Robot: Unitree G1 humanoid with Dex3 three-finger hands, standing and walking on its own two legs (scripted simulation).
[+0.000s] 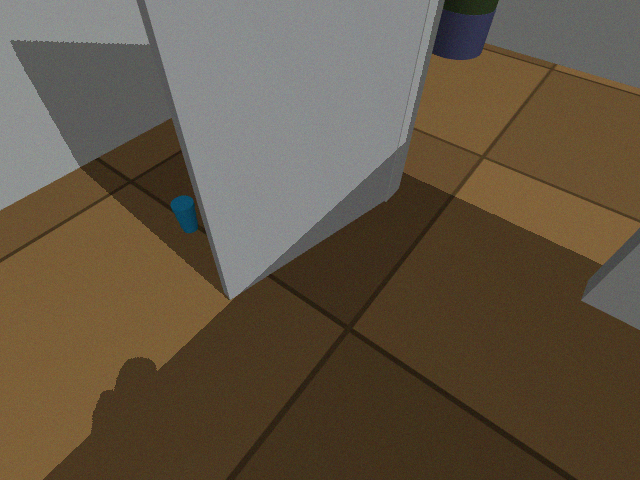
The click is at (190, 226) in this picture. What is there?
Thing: tapered cup
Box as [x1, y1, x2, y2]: [170, 195, 197, 232]
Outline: 178,196 172,200 170,204 171,208 183,230 185,232 192,232 197,228 197,221 195,217 193,201 189,196
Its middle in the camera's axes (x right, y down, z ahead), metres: -0.55 -0.11 +1.62
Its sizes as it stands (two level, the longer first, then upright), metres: 0.090 0.090 0.148
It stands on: the floor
